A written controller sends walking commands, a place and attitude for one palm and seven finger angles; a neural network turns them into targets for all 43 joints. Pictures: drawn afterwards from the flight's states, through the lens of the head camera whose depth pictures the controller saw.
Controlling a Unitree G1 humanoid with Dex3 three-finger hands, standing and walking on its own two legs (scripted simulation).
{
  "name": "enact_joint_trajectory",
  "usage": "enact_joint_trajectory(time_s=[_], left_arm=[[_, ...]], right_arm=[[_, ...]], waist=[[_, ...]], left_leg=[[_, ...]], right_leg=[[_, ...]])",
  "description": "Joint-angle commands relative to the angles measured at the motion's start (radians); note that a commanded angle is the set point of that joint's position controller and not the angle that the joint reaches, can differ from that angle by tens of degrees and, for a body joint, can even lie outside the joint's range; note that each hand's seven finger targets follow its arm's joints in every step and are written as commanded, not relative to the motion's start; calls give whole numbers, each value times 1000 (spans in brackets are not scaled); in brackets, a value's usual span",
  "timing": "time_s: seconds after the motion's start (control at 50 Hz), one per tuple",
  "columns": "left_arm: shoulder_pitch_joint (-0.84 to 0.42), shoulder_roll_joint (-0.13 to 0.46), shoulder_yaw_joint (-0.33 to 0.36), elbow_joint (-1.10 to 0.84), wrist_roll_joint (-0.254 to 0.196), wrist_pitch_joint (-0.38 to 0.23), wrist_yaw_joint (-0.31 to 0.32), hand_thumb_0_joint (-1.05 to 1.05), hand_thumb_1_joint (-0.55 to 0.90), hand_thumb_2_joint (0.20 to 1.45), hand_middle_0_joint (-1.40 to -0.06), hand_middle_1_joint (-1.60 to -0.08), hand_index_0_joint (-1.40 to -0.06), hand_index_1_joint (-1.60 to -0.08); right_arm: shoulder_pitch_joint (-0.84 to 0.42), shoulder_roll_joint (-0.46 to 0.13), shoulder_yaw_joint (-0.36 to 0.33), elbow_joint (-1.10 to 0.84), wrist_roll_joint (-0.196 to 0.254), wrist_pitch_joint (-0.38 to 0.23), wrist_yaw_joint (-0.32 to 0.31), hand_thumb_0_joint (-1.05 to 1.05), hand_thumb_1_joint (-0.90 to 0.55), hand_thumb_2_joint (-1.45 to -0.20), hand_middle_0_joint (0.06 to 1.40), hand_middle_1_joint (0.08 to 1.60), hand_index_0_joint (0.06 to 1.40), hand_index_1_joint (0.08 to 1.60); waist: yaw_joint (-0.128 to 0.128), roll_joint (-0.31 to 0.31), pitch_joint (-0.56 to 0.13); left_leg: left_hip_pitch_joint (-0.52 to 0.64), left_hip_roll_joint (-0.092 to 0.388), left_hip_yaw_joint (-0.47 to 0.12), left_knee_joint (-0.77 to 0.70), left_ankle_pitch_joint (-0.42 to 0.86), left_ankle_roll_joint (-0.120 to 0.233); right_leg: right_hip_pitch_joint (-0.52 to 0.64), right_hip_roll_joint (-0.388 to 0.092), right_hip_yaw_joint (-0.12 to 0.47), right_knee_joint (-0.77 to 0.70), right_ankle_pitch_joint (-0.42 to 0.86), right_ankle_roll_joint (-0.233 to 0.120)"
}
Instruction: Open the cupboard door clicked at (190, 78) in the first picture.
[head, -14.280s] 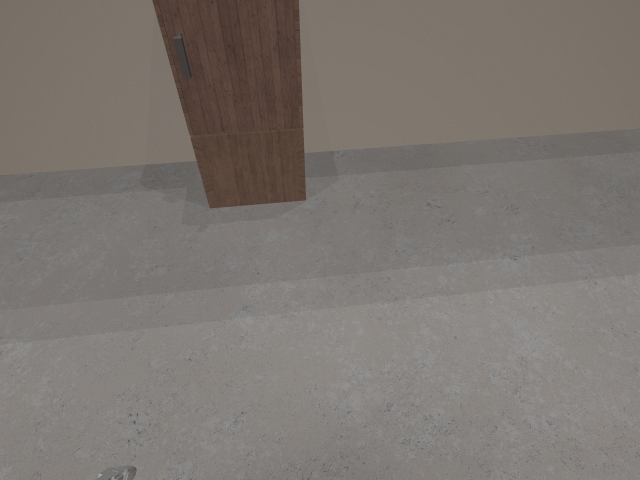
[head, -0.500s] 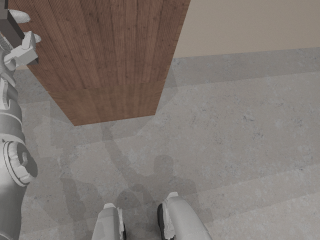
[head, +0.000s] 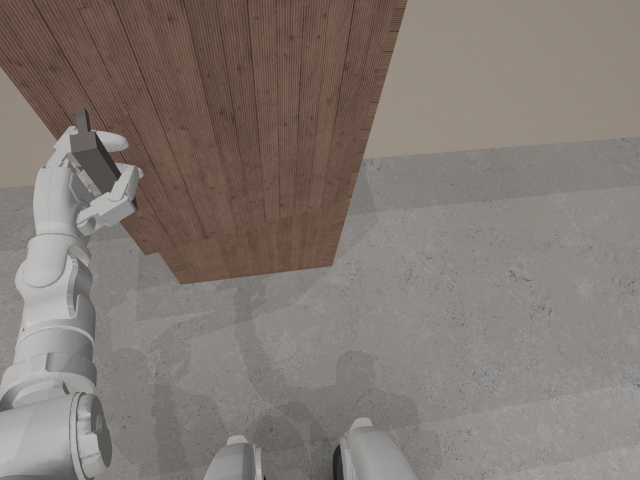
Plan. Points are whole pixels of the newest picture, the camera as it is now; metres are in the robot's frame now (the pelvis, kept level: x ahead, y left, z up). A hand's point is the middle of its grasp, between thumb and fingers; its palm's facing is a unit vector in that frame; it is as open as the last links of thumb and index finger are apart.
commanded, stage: pull the door open along its arc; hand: left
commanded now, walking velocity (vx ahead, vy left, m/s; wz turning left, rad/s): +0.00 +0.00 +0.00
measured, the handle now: (105, 163) +0.50 +0.24 +0.04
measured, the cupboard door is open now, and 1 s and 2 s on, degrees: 11 44 45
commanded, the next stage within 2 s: open thumb and fingers to let go in 0.52 s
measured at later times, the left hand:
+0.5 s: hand (224, 304) +0.31 +0.09 +0.04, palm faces +0.45 -0.89 +0.02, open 6.3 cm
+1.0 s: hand (251, 316) +0.30 +0.06 +0.04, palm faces +0.49 -0.87 -0.03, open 9.7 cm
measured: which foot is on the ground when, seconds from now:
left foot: down 0.00-1.00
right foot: down 0.00-1.00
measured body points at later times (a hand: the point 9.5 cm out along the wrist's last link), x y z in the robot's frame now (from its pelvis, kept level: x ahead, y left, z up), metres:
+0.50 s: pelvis +0.00 -0.03 +0.01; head +0.06 -0.03 +0.45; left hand +0.28 +0.14 +0.05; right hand +0.18 -0.23 -0.10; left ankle -0.03 +0.10 -0.66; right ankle +0.01 -0.13 -0.66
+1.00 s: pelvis -0.02 -0.06 +0.00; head +0.05 -0.08 +0.44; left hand +0.27 +0.11 +0.04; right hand +0.17 -0.27 -0.12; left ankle -0.03 +0.10 -0.66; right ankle +0.01 -0.13 -0.66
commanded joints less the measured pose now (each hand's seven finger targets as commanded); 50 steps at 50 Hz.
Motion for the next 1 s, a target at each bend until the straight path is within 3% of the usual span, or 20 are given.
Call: enact_joint_trajectory(time_s=[0.0,0.04,0.08,0.12,0.16,0.2,0.24,0.32,0.34,0.4,0.46,0.48,0.58,0.6,0.62,0.72,0.8,0.88,0.98], left_arm=[[-18,91,30,-296,-61,-73,133,0,900,900,-400,-1350,-400,-1350],[62,-26,-22,-346,-59,-79,223,0,900,900,-400,-1350,-400,-1350],[104,-75,-45,-431,-34,-88,322,0,900,900,-400,-1350,-400,-1350],[166,-140,-96,-493,15,-92,424,0,900,900,-400,-1350,-400,-1350],[207,-216,-152,-524,59,-84,519,0,900,900,-400,-1350,-400,-1350],[227,-264,-209,-582,107,-86,587,0,900,900,-400,-1350,-400,-1350],[266,-333,-265,-609,145,-81,652,0,900,900,-400,-1350,-400,-1350],[373,-402,-315,-661,202,-72,776,0,900,900,-400,-1350,-400,-1350],[387,-440,-359,-661,217,-67,795,0,900,900,-400,-1350,-400,-1350],[499,-438,-397,-754,254,-70,820,0,900,900,-400,-1350,-400,-1350],[615,-487,-468,-814,276,-61,823,0,900,900,-400,-1350,-400,-1350],[615,-511,-501,-830,280,-59,825,0,900,900,-400,-1350,-400,-1350],[455,-578,-584,-787,337,-53,874,0,900,900,-400,-1350,-400,-1350],[353,-589,-605,-784,353,-55,888,0,900,900,-400,-1350,-400,-1350],[374,-565,-566,-748,350,-56,895,0,830,870,-395,-1342,-395,-1342],[361,-536,-535,-734,319,-63,881,0,480,720,-370,-1305,-370,-1305],[327,-523,-528,-745,291,-64,853,0,200,600,-350,-1275,-350,-1275],[325,-505,-502,-708,269,-71,835,0,-80,480,-330,-1245,-330,-1245],[281,-492,-486,-685,261,-95,826,0,-430,330,-305,-1207,-305,-1207]], right_arm=[[71,-144,-80,-92,3,-47,0,0,-900,-900,200,300,200,300],[47,-133,-82,-88,-1,-65,15,0,-900,-900,200,300,200,300],[25,-127,-86,-92,-11,-72,26,0,-900,-900,200,300,200,300],[5,-113,-87,-99,-24,-79,33,0,-900,-900,200,300,200,300],[-23,-105,-84,-103,-30,-77,39,0,-900,-900,200,300,200,300],[-47,-99,-88,-114,-39,-81,37,0,-900,-900,200,300,200,300],[-82,-85,-85,-118,-43,-83,36,0,-900,-900,200,300,200,300],[-148,-61,-80,-129,-54,-89,25,0,-900,-900,200,300,200,300],[-157,-56,-78,-126,-57,-93,24,0,-900,-900,200,300,200,300],[-181,-42,-78,-134,-64,-102,16,0,-900,-900,200,300,200,300],[-210,-19,-70,-136,-68,-111,13,0,-900,-900,200,300,200,300],[-222,-14,-67,-137,-68,-116,11,0,-900,-900,200,300,200,300],[-247,-3,-58,-104,-91,-151,-9,0,-900,-900,200,300,200,300],[-251,-4,-57,-92,-91,-158,-13,0,-900,-900,200,300,200,300],[-256,-3,-61,-82,-93,-162,-17,0,-900,-900,200,300,200,300],[-254,-3,-69,-71,-92,-169,-34,0,-900,-900,200,300,200,300],[-249,-9,-72,-69,-87,-169,-43,0,-900,-900,200,300,200,300],[-250,-12,-70,-61,-85,-171,-48,0,-900,-900,200,300,200,300],[-250,-17,-71,-53,-86,-175,-50,0,-900,-900,200,300,200,300]], waist=[[103,63,-424],[106,54,-385],[115,49,-390],[126,26,-399],[127,-5,-355],[125,-52,-352],[130,-46,-345],[157,-87,-331],[147,-100,-311],[168,-103,-338],[173,-96,-296],[162,-84,-277],[122,-100,-222],[97,-88,-208],[118,-95,-218],[126,-129,-312],[118,-145,-337],[116,-185,-295],[115,-156,-287]], left_leg=[[255,-40,-16,-126,602,-8],[256,-36,-15,-133,614,-23],[255,-38,-6,-136,597,-29],[254,-40,-2,-135,599,-29],[242,-42,-5,-145,556,-33],[243,-46,-8,-147,515,-28],[241,-54,1,-155,460,-26],[224,-65,-1,-169,383,-22],[221,-69,0,-171,367,-21],[231,-72,5,-169,373,-20],[238,-76,9,-176,363,-21],[240,-76,9,-174,352,-20],[212,-80,-13,-136,279,-17],[207,-80,-18,-123,266,-15],[195,-83,-18,-118,250,-18],[170,-93,-10,-99,245,-18],[155,-92,-14,-94,245,-17],[124,-92,-20,-95,209,-18],[124,-92,-19,-95,194,-14]], right_leg=[[354,20,-33,-49,470,-23],[325,13,-42,-41,449,-22],[341,9,-41,-35,448,-25],[366,4,-38,-25,467,-30],[359,0,-45,-26,435,-33],[375,-2,-44,-32,418,-35],[388,-10,-40,-39,400,-35],[426,-18,-30,-60,349,-37],[426,-21,-30,-70,344,-36],[474,-25,-13,-81,375,-39],[490,-33,-8,-94,392,-39],[478,-36,-5,-101,384,-38],[384,-46,10,-107,285,-32],[351,-49,14,-109,259,-32],[354,-51,19,-109,233,-32],[449,-78,79,-130,283,-14],[489,-91,105,-141,320,-3],[485,-103,128,-164,276,8],[458,-102,131,-168,213,2]])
